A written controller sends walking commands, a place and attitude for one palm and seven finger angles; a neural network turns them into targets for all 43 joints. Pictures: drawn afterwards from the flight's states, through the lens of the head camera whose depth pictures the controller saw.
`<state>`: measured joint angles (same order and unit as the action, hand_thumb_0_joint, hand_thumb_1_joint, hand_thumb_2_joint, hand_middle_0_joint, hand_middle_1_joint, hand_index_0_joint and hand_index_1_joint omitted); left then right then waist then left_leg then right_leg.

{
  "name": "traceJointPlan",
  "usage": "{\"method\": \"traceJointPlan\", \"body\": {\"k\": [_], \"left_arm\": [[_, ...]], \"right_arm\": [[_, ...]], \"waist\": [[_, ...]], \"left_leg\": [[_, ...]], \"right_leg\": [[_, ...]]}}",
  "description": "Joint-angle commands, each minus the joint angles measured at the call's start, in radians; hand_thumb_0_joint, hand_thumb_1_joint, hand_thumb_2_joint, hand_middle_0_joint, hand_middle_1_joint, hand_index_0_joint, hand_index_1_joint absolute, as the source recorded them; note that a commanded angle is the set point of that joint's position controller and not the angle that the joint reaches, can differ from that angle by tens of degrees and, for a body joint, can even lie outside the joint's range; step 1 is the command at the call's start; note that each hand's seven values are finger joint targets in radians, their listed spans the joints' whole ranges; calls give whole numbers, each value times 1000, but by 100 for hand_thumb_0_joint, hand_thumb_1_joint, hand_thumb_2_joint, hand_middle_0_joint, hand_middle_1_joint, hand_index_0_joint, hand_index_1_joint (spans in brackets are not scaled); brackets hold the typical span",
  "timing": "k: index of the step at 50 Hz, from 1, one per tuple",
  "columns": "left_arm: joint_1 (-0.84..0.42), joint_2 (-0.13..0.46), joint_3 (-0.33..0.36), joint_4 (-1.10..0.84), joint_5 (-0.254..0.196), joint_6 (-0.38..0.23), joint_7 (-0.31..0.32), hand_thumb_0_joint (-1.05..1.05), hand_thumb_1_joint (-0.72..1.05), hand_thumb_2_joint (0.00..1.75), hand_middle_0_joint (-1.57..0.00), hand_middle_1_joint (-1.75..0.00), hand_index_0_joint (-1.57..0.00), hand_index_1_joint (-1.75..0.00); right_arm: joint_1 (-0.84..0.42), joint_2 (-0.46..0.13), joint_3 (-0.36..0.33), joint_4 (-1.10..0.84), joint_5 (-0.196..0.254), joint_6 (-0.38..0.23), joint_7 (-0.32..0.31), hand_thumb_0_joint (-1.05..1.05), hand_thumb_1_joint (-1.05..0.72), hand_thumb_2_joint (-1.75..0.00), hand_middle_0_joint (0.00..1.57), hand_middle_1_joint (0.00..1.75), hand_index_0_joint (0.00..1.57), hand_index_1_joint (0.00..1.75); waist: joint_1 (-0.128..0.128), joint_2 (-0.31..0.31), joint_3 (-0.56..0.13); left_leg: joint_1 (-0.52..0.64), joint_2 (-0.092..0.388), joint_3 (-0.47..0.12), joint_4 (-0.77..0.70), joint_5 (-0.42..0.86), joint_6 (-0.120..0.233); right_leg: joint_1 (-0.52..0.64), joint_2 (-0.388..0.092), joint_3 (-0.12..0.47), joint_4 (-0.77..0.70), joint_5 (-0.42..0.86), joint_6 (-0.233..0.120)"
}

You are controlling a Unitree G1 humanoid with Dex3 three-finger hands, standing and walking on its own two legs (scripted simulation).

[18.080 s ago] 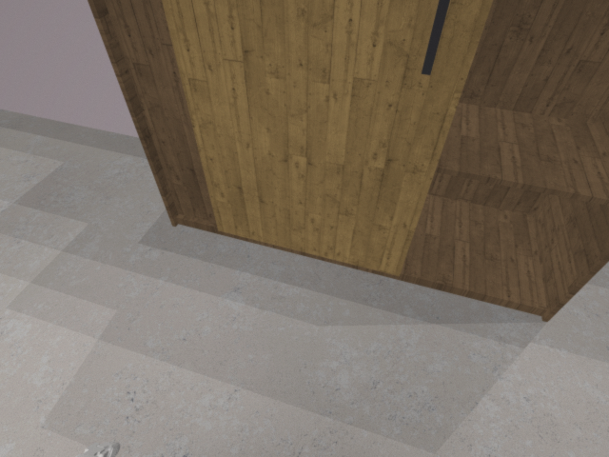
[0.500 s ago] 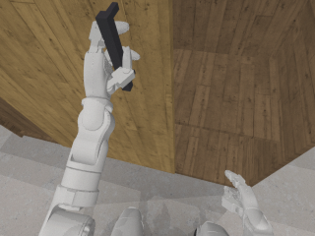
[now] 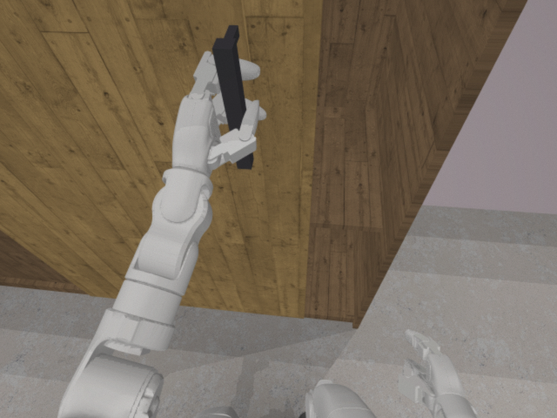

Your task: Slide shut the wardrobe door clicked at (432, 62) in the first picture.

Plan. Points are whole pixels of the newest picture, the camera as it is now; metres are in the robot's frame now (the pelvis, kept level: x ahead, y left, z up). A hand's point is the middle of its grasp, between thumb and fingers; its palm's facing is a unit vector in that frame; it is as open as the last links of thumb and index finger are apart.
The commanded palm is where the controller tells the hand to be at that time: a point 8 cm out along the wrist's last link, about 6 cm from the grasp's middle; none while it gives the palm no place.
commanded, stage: step sideways, sliding the door along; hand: left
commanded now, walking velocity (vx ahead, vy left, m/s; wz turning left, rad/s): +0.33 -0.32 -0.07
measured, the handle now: (239, 104) +0.44 +0.08 +0.20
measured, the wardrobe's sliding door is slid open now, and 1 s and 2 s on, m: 0.17 0.00 0.00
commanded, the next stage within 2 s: stop walking and hold the door there in 1.34 s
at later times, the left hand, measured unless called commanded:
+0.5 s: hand (402, 140) +0.39 -0.12 +0.20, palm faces +0.01 -1.00 -0.08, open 6.1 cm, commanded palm +0.37 -0.09 +0.20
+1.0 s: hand (416, 128) +0.40 -0.13 +0.20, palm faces +0.49 -0.87 -0.03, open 6.7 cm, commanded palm +0.36 -0.17 +0.20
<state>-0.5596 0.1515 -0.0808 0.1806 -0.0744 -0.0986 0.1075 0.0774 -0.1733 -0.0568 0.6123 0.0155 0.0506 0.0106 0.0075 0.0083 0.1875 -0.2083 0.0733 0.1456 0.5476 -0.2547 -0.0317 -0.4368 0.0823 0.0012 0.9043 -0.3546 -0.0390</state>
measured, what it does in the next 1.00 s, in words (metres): steps to the right: right foot, then left foot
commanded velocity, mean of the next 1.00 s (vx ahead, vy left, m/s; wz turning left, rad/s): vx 0.26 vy -0.28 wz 0.00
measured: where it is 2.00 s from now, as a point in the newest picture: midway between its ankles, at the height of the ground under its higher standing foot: outside the picture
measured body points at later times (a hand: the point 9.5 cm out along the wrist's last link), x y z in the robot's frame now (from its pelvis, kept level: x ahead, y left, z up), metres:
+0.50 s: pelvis -0.03 -0.19 +0.00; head +0.00 -0.20 +0.45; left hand +0.38 -0.06 +0.21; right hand +0.09 -0.46 -0.11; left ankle +0.00 -0.07 -0.73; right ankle +0.00 -0.26 -0.69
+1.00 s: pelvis +0.01 -0.41 +0.00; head +0.08 -0.40 +0.44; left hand +0.37 -0.09 +0.20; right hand +0.22 -0.62 -0.11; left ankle +0.00 -0.20 -0.73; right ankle +0.06 -0.52 -0.70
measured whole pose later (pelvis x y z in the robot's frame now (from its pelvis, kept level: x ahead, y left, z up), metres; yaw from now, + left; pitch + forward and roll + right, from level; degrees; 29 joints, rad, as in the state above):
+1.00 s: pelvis +0.01 -0.41 +0.00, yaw +1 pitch -4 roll -1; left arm -0.59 0.34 0.26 0.21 -0.14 0.00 0.20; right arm 0.11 -0.21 -0.06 0.60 0.07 0.00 0.03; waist 0.12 0.02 0.23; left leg -0.19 0.18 -0.01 0.60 -0.34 -0.10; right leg -0.38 0.01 -0.03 0.84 -0.42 -0.02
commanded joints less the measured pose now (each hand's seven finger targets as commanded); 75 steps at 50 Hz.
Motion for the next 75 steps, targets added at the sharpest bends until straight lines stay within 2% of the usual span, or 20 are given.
{"method": "traceJointPlan", "body": {"k": [1,8,11,13,19,21,23,33,36,38,42,44,50,53,55,59,64,72,73,75], "left_arm": [[-521,78,29,-291,32,-133,-51,0,90,90,-45,-140,-45,-140],[-560,88,43,-165,20,-120,-48,0,90,90,-45,-140,-45,-140],[-600,266,190,-142,25,-93,-6,0,90,90,-45,-140,-45,-140],[-619,110,82,-254,22,-96,2,0,90,90,-45,-140,-45,-140],[-567,116,85,-200,19,-96,0,0,90,90,-45,-140,-45,-140],[-580,77,30,-172,5,-99,-24,0,90,90,-45,-140,-45,-140],[-653,135,65,-262,5,-120,-26,0,90,90,-45,-140,-45,-140],[-688,-105,-142,-164,-4,-58,-34,0,90,90,-45,-140,-45,-140],[-679,-8,-71,-153,4,-52,-10,0,90,90,-45,-140,-45,-140],[-708,86,2,-149,12,-44,-1,0,90,90,-45,-140,-45,-140],[-626,30,-27,-291,-17,-60,12,0,90,90,-45,-140,-45,-140],[-595,11,-41,-357,-38,-73,-15,0,90,90,-45,-140,-45,-140],[-480,141,63,-467,-10,-79,-29,0,90,90,-45,-140,-45,-140],[-413,183,99,-500,6,-71,-26,0,90,90,-45,-140,-45,-140],[-330,243,151,-468,10,-54,-6,0,90,90,-45,-140,-45,-140],[-248,183,116,-700,-5,-84,38,0,90,90,-45,-140,-45,-140],[-104,76,27,-862,3,-96,22,0,90,90,-45,-140,-45,-140],[151,29,-42,-1027,36,-91,20,0,90,90,-45,-140,-45,-140],[313,899,860,-497,44,-121,66,0,90,90,-45,-140,-45,-140],[321,492,568,-680,26,-103,42,0,90,90,-45,-140,-45,-140]], "right_arm": [[-71,-161,-32,-101,4,-29,-3,0,-90,-90,20,30,20,30],[-51,-154,-16,-107,46,-57,-12,0,-90,-90,20,30,20,30],[-73,-125,-29,-98,37,-77,-35,0,-90,-90,20,30,20,30],[-83,-102,6,-73,23,-98,-52,0,-90,-90,20,30,20,30],[4,-135,3,-86,6,-64,-65,0,-90,-90,20,30,20,30],[27,-200,-17,-108,17,-71,-53,0,-90,-90,20,30,20,30],[-55,-137,7,-120,14,-88,-41,0,-90,-90,20,30,20,30],[-2,-154,-2,-116,64,-125,-25,0,-90,-90,20,30,20,30],[13,-141,1,-101,71,-136,-24,0,-90,-90,20,30,20,30],[-26,-138,-11,-85,55,-116,-35,0,-90,-90,20,30,20,30],[1,-127,1,-62,53,-108,-42,0,-90,-90,20,30,20,30],[-21,-168,-27,-123,53,-96,-7,0,-90,-90,20,30,20,30],[-41,-173,-39,-167,60,-107,28,0,-90,-90,20,30,20,30],[-44,-171,-30,-193,74,-140,22,0,-90,-90,20,30,20,30],[-28,-157,-48,-172,63,-161,6,0,-90,-90,20,30,20,30],[-49,-114,13,-134,55,-175,-17,0,-90,-90,20,30,20,30],[-33,-167,-45,-197,57,-189,7,0,-90,-90,20,30,20,30],[-12,-158,-21,-241,35,-254,24,0,-90,-90,20,30,20,30],[49,-266,-54,-149,35,-197,-31,0,-90,-90,20,30,20,30],[44,-200,-28,-188,32,-168,-14,0,-90,-90,20,30,20,30]], "waist": [[-15,113,-447],[-14,185,-461],[43,-549,-449],[5,-235,-440],[-25,-155,-526],[-43,217,-461],[-24,187,-436],[-39,252,-433],[-36,62,-469],[-8,-424,-414],[-74,-10,-489],[-55,244,-515],[-29,357,-455],[-13,175,-455],[-8,-326,-454],[-19,-21,-474],[-9,190,-575],[-34,246,-406],[-7,170,-386],[-15,68,-446]], "left_leg": [[349,464,-308,-113,572,243],[35,217,-33,121,260,78],[-357,-38,-89,682,-437,8],[-335,-4,-173,653,-296,21],[187,-46,13,-135,50,44],[495,329,-457,-264,152,180],[392,473,-648,-270,214,311],[116,208,-86,-64,32,110],[40,51,-29,188,50,50],[-232,-45,-82,436,-239,20],[216,29,-119,-137,112,75],[518,410,-533,-135,618,233],[381,241,-104,54,658,116],[161,107,-35,253,449,54],[-157,-87,-53,522,-174,6],[-181,-35,-148,117,-268,40],[528,318,-251,-40,987,168],[506,176,-42,71,1020,66],[457,178,-17,61,1018,60],[283,120,2,280,923,27]], "right_leg": [[-140,-146,103,121,-77,33],[335,-46,-123,-398,128,43],[407,-355,463,-641,170,-160],[418,-327,354,-519,246,-216],[218,-189,106,-436,189,-105],[-199,-74,10,-112,-13,-13],[-254,-122,145,234,-59,8],[227,-70,-121,-332,66,35],[373,-95,-46,-520,213,9],[442,-286,358,-597,246,-124],[237,-205,15,-183,502,-50],[-147,-106,23,89,-107,19],[115,-66,-73,-260,33,30],[441,-74,-70,-460,464,37],[619,-295,300,-460,1033,-71],[653,-365,237,-339,1090,-113],[67,-124,31,-152,10,49],[130,-57,-116,-413,239,47],[109,-53,-108,-379,341,60],[374,-123,-28,-437,906,7]]}}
